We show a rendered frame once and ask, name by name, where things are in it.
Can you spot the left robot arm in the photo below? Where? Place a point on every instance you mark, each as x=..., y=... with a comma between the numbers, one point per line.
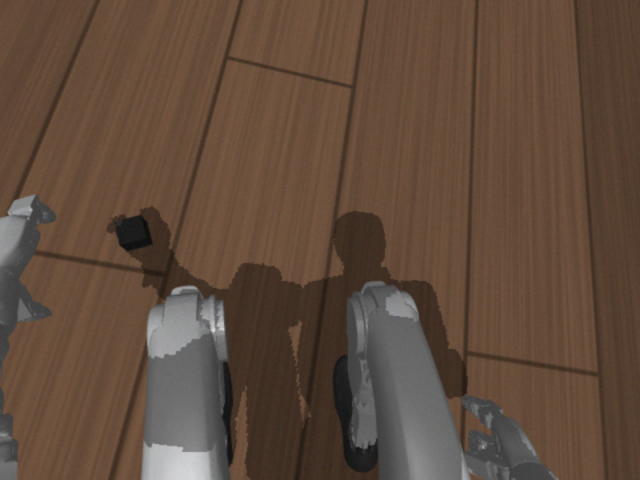
x=10, y=290

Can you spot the right robot arm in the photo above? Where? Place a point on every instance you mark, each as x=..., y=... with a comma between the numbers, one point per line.
x=531, y=471

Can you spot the right robot foot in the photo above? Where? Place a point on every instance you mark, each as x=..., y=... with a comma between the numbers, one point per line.
x=360, y=460

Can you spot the cube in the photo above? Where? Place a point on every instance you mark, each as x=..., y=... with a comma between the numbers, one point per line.
x=133, y=233

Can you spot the right robot hand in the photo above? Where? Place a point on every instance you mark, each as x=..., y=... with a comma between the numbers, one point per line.
x=492, y=457

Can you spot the left robot hand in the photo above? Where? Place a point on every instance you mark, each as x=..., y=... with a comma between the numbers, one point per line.
x=19, y=238

